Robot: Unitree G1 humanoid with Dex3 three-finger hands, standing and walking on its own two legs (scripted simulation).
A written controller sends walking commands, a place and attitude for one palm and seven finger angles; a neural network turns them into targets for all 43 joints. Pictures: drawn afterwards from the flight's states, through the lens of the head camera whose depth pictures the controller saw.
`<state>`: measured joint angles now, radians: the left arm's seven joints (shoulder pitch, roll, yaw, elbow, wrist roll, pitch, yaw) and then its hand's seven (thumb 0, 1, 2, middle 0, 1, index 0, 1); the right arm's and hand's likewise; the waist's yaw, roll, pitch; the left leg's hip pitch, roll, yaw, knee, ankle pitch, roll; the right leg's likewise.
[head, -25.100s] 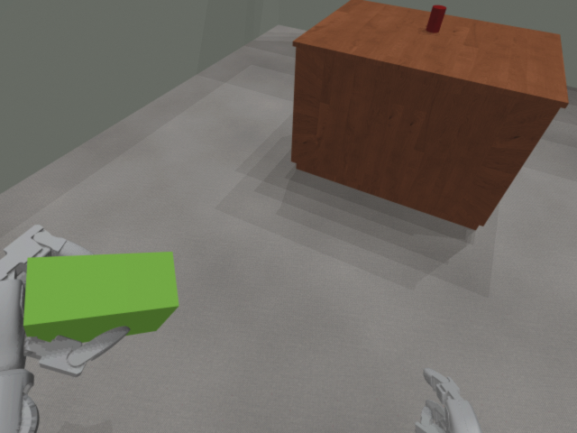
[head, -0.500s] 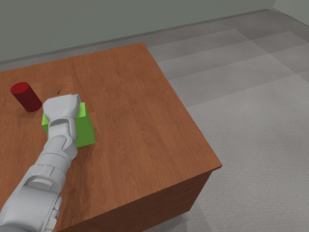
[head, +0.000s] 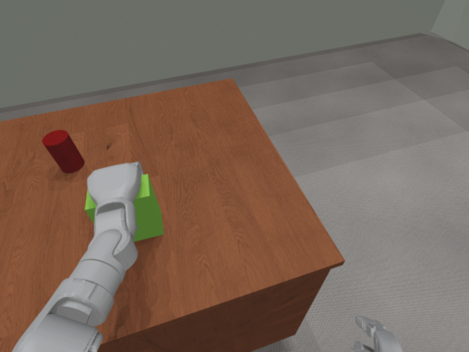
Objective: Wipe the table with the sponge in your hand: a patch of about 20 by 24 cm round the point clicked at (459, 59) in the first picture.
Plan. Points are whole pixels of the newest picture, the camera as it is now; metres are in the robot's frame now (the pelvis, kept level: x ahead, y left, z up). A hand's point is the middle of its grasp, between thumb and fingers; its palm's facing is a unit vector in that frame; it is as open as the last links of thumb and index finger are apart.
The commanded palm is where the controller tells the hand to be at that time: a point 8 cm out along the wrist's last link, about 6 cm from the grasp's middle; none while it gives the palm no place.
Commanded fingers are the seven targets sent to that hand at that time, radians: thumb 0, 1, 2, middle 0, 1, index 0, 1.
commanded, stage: wipe back along the middle lane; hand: left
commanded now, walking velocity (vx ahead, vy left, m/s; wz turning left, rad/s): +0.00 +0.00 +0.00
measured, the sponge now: (131, 218) +0.36 +0.25 -0.01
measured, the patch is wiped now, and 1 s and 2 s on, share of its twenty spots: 0.65 0.70 0.90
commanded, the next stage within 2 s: slide across to the third lane in 0.92 s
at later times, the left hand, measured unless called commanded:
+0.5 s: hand (130, 220) +0.33 +0.22 +0.04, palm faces +0.01 -0.04 -1.00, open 10.2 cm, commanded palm +0.28 +0.21 +0.07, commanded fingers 0.00 0.10 1.30 -1.20 -1.60 -1.20 -1.60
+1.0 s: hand (133, 242) +0.28 +0.21 +0.04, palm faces +0.02 -0.06 -1.00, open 10.2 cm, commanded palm +0.24 +0.19 +0.07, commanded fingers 0.00 0.10 1.30 -1.20 -1.60 -1.20 -1.60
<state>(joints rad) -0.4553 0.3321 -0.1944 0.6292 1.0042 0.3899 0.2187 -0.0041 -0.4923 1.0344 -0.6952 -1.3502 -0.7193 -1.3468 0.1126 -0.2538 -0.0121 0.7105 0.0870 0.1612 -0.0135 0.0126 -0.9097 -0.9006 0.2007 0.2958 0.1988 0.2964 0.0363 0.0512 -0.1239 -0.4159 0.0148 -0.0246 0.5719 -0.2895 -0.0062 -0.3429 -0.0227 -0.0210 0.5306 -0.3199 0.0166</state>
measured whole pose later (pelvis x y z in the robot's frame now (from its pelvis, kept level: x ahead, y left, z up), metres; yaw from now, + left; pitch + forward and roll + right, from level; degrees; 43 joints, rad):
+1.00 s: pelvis -0.01 -0.02 +0.00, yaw -1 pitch +3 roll +0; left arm -0.07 0.30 -0.27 0.16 1.01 0.48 0.19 0.00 -0.48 1.03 -0.68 -1.36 -0.71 -1.35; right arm 0.06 -0.26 0.01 0.64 0.10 0.15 0.02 0.02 -0.91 -0.90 0.20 0.30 0.20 0.30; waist 0.07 0.08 -0.11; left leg -0.33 0.03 -0.02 0.57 -0.30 -0.03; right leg -0.29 -0.01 -0.01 0.58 -0.35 0.00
